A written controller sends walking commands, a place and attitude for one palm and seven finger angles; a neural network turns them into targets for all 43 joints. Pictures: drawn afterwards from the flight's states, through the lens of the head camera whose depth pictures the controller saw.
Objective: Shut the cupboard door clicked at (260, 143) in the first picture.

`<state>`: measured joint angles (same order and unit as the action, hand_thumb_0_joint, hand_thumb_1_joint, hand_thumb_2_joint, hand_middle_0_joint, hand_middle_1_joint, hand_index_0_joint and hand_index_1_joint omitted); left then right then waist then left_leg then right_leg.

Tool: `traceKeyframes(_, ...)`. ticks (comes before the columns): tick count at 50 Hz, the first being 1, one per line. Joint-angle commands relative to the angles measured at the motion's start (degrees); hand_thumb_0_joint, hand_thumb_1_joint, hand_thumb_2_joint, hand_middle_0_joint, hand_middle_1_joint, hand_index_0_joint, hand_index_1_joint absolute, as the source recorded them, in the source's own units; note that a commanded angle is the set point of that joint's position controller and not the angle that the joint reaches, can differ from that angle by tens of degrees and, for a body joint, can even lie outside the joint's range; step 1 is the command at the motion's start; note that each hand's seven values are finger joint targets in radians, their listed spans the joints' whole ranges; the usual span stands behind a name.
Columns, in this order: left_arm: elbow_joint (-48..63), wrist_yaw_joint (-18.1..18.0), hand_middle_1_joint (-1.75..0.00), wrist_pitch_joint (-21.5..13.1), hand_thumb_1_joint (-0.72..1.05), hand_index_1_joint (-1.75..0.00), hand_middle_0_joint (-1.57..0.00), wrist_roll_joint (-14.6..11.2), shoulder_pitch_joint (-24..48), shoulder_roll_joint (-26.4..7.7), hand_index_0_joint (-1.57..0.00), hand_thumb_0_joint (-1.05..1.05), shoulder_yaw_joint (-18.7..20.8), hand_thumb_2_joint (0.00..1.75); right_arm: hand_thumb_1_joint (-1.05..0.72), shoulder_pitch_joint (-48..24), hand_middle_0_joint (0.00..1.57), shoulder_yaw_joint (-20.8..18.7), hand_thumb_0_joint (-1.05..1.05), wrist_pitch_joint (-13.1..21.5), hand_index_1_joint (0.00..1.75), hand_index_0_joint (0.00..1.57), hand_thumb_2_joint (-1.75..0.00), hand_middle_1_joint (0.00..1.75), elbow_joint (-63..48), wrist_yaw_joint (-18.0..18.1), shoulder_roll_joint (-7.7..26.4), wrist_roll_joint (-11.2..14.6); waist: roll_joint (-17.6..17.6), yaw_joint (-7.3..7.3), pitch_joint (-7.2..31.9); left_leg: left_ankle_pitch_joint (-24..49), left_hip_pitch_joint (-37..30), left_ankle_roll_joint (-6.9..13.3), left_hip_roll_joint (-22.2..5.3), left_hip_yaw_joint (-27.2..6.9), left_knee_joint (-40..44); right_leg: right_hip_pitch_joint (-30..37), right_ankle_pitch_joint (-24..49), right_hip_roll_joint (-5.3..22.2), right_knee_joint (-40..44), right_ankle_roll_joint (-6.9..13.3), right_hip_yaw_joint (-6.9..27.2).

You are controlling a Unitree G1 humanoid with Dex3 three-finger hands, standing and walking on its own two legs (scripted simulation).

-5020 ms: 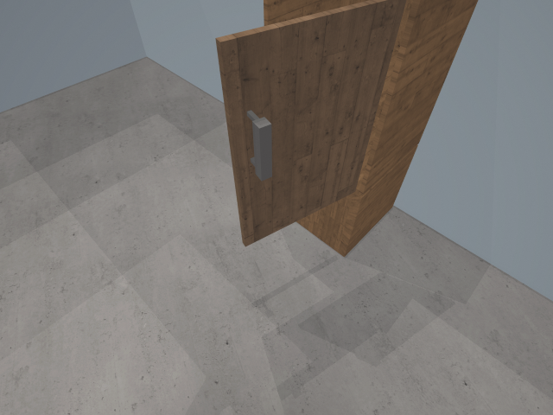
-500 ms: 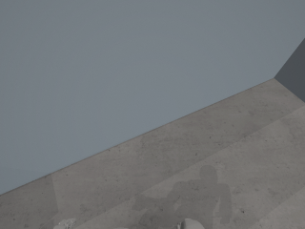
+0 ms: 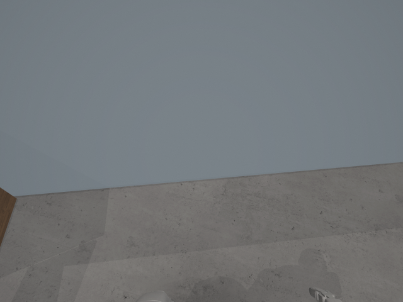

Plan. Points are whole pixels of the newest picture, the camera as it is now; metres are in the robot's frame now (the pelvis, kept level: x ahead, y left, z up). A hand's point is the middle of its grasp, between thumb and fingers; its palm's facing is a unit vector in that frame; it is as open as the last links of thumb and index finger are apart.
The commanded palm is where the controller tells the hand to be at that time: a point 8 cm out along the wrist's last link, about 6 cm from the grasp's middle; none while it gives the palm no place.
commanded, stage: turn to face it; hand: left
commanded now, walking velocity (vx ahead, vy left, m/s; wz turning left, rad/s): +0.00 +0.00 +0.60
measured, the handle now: out of the picture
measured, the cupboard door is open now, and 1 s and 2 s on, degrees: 76 76 76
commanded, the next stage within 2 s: none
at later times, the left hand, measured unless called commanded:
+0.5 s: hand out of the picture +0.06 +0.18 -0.15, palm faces +0.26 -0.92 -0.29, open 7.4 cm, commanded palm none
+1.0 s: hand out of the picture -0.04 +0.19 -0.17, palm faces +0.58 -0.78 -0.25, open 7.4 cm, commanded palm none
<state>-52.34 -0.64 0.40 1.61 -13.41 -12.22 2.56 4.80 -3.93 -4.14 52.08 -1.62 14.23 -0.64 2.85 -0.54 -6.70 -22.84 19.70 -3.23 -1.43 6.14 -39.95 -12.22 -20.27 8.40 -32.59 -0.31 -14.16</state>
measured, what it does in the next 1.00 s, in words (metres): steps on the spot, turning left: left foot, then right foot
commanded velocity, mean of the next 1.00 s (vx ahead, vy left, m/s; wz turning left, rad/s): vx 0.00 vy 0.00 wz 0.60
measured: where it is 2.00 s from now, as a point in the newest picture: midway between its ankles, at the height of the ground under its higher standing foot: outside the picture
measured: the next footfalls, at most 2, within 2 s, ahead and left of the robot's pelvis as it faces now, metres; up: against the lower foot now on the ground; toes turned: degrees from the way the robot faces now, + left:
left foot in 0.04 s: +0.04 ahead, +0.12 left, +0.00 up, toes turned +8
right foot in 0.40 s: +0.08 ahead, -0.15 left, +0.00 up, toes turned +11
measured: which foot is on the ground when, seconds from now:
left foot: up 0.00-0.02, down 0.04-0.40, up 0.42-0.76, down 0.78-1.00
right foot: down 0.00-0.04, up 0.06-0.38, down 0.40-0.78, up 0.80-1.00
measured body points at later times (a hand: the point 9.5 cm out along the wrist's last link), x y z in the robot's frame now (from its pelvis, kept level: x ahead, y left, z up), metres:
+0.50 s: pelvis +0.01 -0.05 +0.00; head +0.07 -0.06 +0.44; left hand +0.04 +0.22 -0.13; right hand +0.15 -0.29 -0.16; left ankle -0.04 +0.09 -0.67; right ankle +0.04 -0.16 -0.73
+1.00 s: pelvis +0.01 -0.04 +0.00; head +0.04 +0.00 +0.45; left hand -0.07 +0.23 -0.15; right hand +0.23 -0.20 -0.13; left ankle -0.03 +0.06 -0.73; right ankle +0.08 -0.18 -0.67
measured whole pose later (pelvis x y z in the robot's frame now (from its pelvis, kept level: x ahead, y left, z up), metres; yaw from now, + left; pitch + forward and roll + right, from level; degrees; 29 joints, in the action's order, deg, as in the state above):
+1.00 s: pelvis +0.01 -0.04 +0.00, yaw +35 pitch +1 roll +0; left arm -51.9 -0.2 3.7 1.0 -8.7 -15.3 4.4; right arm 8.8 -2.7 -1.9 52.3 0.2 12.2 -1.4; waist 1.9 0.0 -5.3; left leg -13.8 17.1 1.3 0.7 -0.4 -29.8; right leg -27.4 -24.0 4.7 -60.8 -5.1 -0.9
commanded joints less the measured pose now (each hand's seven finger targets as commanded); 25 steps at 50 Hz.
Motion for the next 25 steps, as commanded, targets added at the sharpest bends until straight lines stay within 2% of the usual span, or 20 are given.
traceKeyframes(1, 4.81, -0.33, -0.3, -0.59, 0.9, -0.3, -0.2, -1.12, -0.13, -9.27, -0.2, 0.0, 3.11, 0.9, -0.9, 9.5, 0.2, -2.61, 0.0, 2.94, 0.3, 0.2, -0.9, 0.3, -2.91, 0.5, 11.44, -0.66, -10.09, 5.03, 15.94, 28.11, -22.44, 6.96, -11.47, -14.68, 17.35, -9.08, 14.56, 5.0, -17.54, -2.45, 2.64)
traceKeyframes(2, 7.38, -0.25, -0.3, -0.21, 0.9, -0.3, -0.2, -1.18, 3.21, -5.93, -0.2, 0.0, 1.72, 0.9, -0.9, 13.09, 0.2, -3.9, 0.0, 2.72, 0.3, 0.2, -0.9, 0.3, -2.4, 1.15, 16.46, -0.5, -21.98, 7.04, 15.92, 53.83, -25.88, 15.93, -23.85, -30.54, 17.81, -21.96, -18.44, -1.65, -29.61, -5.32, 5.84)
traceKeyframes(3, 8.14, -0.73, -0.3, 0.68, 0.9, -0.3, -0.2, -0.6, 5.64, -7.97, -0.2, 0.0, 1.97, 0.9, -0.9, 14.23, 0.2, -3.59, 0.0, 2.28, 0.3, 0.2, -0.9, 0.3, -1.33, 1.42, 15.92, -0.44, -13.81, 6.82, 15.21, 51.93, -23.26, 18.5, -24.74, -26.52, 16.1, -22.38, -17.69, -0.9, -34.14, -4.15, 12.59)
traceKeyframes(4, 8.19, -0.67, -0.3, 0.96, 0.9, -0.3, -0.2, -0.52, 6.95, -7.58, -0.2, 0.0, 1.97, 0.9, -0.9, 11.69, 0.2, -3.03, 0.0, 2.64, 0.3, 0.2, -0.9, 0.3, -2.29, 1.91, 14.24, -0.61, -9.99, 5.59, 12.06, 44.38, -19.36, 17.56, -22.2, -24.86, 17.65, -23.51, -13.32, -0.5, -35.06, -4.33, 12.93)
traceKeyframes(5, 6.58, -0.63, -0.3, 1.01, 0.9, -0.3, -0.2, -0.33, 6.6, -6.86, -0.2, 0.0, 2.3, 0.9, -0.9, 9.22, 0.2, -2.88, 0.0, 2.95, 0.3, 0.2, -0.9, 0.3, -2.8, 2.43, 12.8, -0.74, -12.98, 4.51, 11.92, 42.81, -17.78, 15.65, -18.41, -23.57, 17.52, -23.41, -10.04, -0.8, -35.54, -4.7, 13.94)
traceKeyframes(6, 5.51, -0.42, -0.3, 1.29, 0.9, -0.3, -0.2, -0.43, 5.76, -7.26, -0.2, 0.0, 2.48, 0.9, -0.9, 6.34, 0.2, -2.47, 0.0, 2.92, 0.3, 0.2, -0.9, 0.3, -3.37, 2.63, 11.7, -0.61, -14.4, 3.2, 9.91, 39.74, -14.46, 13.75, -15.61, -20.06, 18.18, -21.92, -6.57, -1.17, -35.59, -4.79, 14.86)
traceKeyframes(8, 4.76, 0.02, -0.3, 1.71, 0.9, -0.3, -0.2, -0.59, 3.43, -7.3, -0.2, 0.0, 2.55, 0.9, -0.9, 4.02, 0.2, -1.87, 0.0, 3.12, 0.3, 0.2, -0.9, 0.3, -3.92, 2.61, 10.61, -0.55, -12.58, 1.25, 8.98, 33.72, -11.48, 12.04, -12.44, -17.71, 19.21, -19.26, -3.46, -2.37, -33.08, -4.85, 14.37)
traceKeyframes(9, 4.52, 0.21, -0.3, 1.66, 0.9, -0.3, -0.2, -0.56, 3.11, -7.06, -0.2, 0.0, 2.53, 0.9, -0.9, 3.69, 0.2, -1.97, 0.0, 3.15, 0.3, 0.2, -0.9, 0.3, -4.1, 2.56, 10.59, -0.52, -11.93, 0.91, 8.9, 30.72, -10.78, 11.61, -11.53, -16.99, 19.51, -18.16, -2.69, -2.9, -31.03, -4.87, 13.95)
traceKeyframes(12, 5.2, 0.18, -0.3, 1.7, 0.9, -0.3, -0.2, -0.7, 4.42, -6.5, -0.2, 0.0, 2.29, 0.9, -0.9, 3.94, 0.2, -2.31, 0.0, 2.83, 0.3, 0.2, -0.9, 0.3, -3.83, 2.2, 11.08, -0.87, -11.67, 1.39, 7.71, 22.56, -7.42, 11.87, -11.1, -18.81, 20.52, -14.16, -4.12, -4.31, -21.5, -4.69, 13.03)
traceKeyframes(15, 5.66, 0.12, -0.3, 1.23, 0.9, -0.3, -0.2, -0.81, 4.25, -6.1, -0.2, 0.0, 2.11, 0.9, -0.9, 3.68, 0.2, -2.82, 0.0, 2.38, 0.3, 0.2, -0.9, 0.3, -3.93, 1.94, 11.37, -1.02, -13.07, 1.48, 7.79, 20.86, -5.2, 11.58, -10.36, -21.34, 19.09, -8.62, -4.35, -6.58, -11.91, -4.26, 11.61)
traceKeyframes(16, 5.48, 0.08, -0.3, 0.96, 0.9, -0.3, -0.2, -0.92, 3.03, -5.96, -0.2, 0.0, 2.14, 0.9, -0.9, 3.17, 0.2, -2.9, 0.0, 2.28, 0.3, 0.2, -0.9, 0.3, -4.04, 1.94, 11.4, -0.94, -13.33, 0.93, 8.48, 22.15, -4.28, 11.27, -9.89, -22.02, 17.73, -5.64, -2.79, -7.44, -8.21, -4.04, 11.23)
traceKeyframes(17, 4.99, 0.01, -0.3, 0.66, 0.9, -0.3, -0.2, -1.01, 0.8, -6.34, -0.2, 0.0, 2.26, 0.9, -0.9, 2.11, 0.2, -3.0, 0.0, 2.17, 0.3, 0.2, -0.9, 0.3, -4.4, 1.93, 11.32, -0.69, -13.18, -0.25, 8.92, 21.94, -1.68, 10.36, -8.96, -21.89, 15.63, -0.99, 1.12, -7.98, -3.04, -3.91, 10.9)
traceKeyframes(18, 4.4, -0.2, -0.3, 0.14, 0.9, -0.3, -0.2, -0.99, -1.93, -7.24, -0.2, 0.0, 2.67, 0.9, -0.9, 1.01, 0.2, -3.0, 0.0, 2.12, 0.3, 0.2, -0.9, 0.3, -4.86, 1.85, 10.32, -0.33, -10.46, -1.85, 9.5, 19.18, 1.94, 8.41, -6.8, -20.8, 12.42, 5.11, 6.3, -7.23, 4.81, -3.7, 10.99)
traceKeyframes(19, 4.18, -0.66, -0.3, -0.68, 0.9, -0.3, -0.2, -0.28, -4.59, -11.32, -0.2, 0.0, 3.49, 0.9, -0.9, 1.26, 0.2, -2.6, 0.0, 2.18, 0.3, 0.2, -0.9, 0.3, -5.63, 1.55, 7.28, 0.34, -0.18, -3.13, 10.68, 8.49, 9.16, 4.88, -1.53, -16.38, 3.99, 12.36, 5.78, 1.8, 14.43, -1.58, 20.33)
traceKeyframes(20, 4.4, -1.13, -0.3, -0.98, 0.9, -0.3, -0.2, 0.44, -4.84, -16.56, -0.2, 0.0, 4.5, 0.9, -0.9, 1.4, 0.2, -2.06, 0.0, 2.32, 0.3, 0.2, -0.9, 0.3, -7.06, 1.34, 3.34, 0.34, 16.78, -3.56, 10.31, -11.59, 16.59, 0.53, 6.39, -6.8, -12.28, 13.29, 12.93, 18.07, 18.31, 5.35, 36.99)
traceKeyframes(21, 4.64, -1.42, -0.3, -0.93, 0.9, -0.3, -0.2, -0.09, -4.0, -16.05, -0.2, 0.0, 3.82, 0.9, -0.9, 0.83, 0.2, -2.35, 0.0, 2.03, 0.3, 0.2, -0.9, 0.3, -6.73, 1.16, 6.19, -0.04, 13.15, -3.27, 9.67, -13.96, 14.89, 1.32, 2.65, -10.09, -24.77, 6.04, 16.25, 21.13, 17.43, 9.22, 35.69)
traceKeyframes(22, 5.53, -1.52, -0.3, -1.0, 0.9, -0.3, -0.2, -0.16, 0.34, -12.5, -0.2, 0.0, 3.13, 0.9, -0.9, 2.36, 0.2, -2.44, 0.0, 1.66, 0.3, 0.2, -0.9, 0.3, -5.8, 0.82, 5.61, -0.13, 9.78, -0.43, 8.03, -8.97, 14.84, 1.39, 1.04, -11.22, -29.78, 3.32, 14.4, 16.83, 16.8, 9.04, 29.35)
traceKeyframes(23, 6.13, -1.51, -0.3, -0.93, 0.9, -0.3, -0.2, -0.35, 2.92, -10.77, -0.2, 0.0, 2.65, 0.9, -0.9, 2.72, 0.2, -2.59, 0.0, 1.15, 0.3, 0.2, -0.9, 0.3, -4.3, 0.71, 5.35, -0.25, 11.78, 0.83, 7.17, -6.03, 15.1, 0.51, 0.12, -9.88, -32.65, 2.57, 16.93, 13.49, 15.67, 7.64, 26.11)
traceKeyframes(24, 6.68, -1.55, -0.3, -0.61, 0.9, -0.3, -0.2, -0.47, 4.78, -9.46, -0.2, 0.0, 2.28, 0.9, -0.9, 3.6, 0.2, -2.56, 0.0, 0.72, 0.3, 0.2, -0.9, 0.3, -3.46, 0.36, 5.13, -0.19, 11.04, 1.76, 6.58, -3.16, 14.01, -0.06, -0.63, -8.55, -33.09, 1.86, 20.32, 11.19, 14.51, 6.55, 20.32)
traceKeyframes(25, 6.8, -1.46, -0.3, -0.85, 0.9, -0.3, -0.2, -0.44, 5.08, -8.48, -0.2, 0.0, 1.92, 0.9, -0.9, 3.77, 0.2, -2.14, 0.0, 0.63, 0.3, 0.2, -0.9, 0.3, -3.15, 0.11, 4.33, -0.25, 10.71, 2.09, 6.08, -1.67, 13.5, -0.6, -0.77, -7.28, -31.42, 2.16, 23.97, 9.7, 14.01, 5.96, 16.27)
